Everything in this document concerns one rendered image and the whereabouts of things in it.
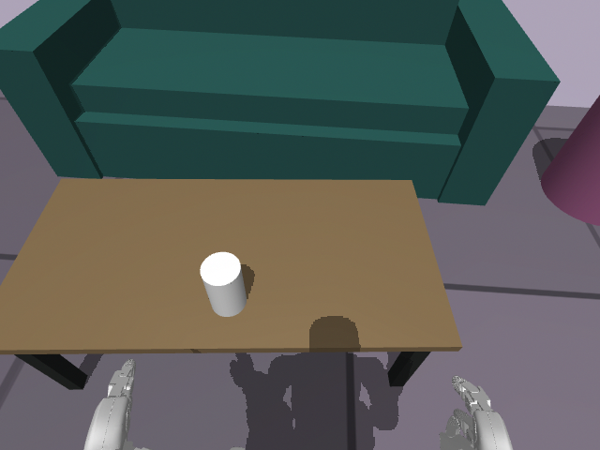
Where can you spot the sofa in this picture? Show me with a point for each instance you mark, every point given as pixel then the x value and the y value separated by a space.
pixel 440 92

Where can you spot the right robot hand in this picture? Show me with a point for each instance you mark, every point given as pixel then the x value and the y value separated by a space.
pixel 486 430

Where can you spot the coffee table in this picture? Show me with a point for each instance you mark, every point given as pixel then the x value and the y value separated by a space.
pixel 329 266

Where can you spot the left robot hand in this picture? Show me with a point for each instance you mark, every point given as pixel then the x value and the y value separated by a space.
pixel 111 421

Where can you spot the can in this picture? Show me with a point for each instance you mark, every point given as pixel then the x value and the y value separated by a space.
pixel 223 280

